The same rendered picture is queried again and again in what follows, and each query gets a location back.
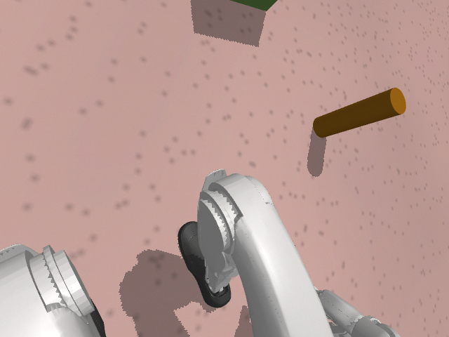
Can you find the right robot hand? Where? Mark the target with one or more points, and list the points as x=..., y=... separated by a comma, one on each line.
x=343, y=315

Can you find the left robot foot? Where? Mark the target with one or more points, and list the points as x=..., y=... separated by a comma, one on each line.
x=98, y=321

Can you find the right robot arm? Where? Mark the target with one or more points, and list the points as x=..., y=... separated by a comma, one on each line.
x=369, y=326

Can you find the right robot foot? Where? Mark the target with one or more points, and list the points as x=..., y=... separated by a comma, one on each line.
x=193, y=257

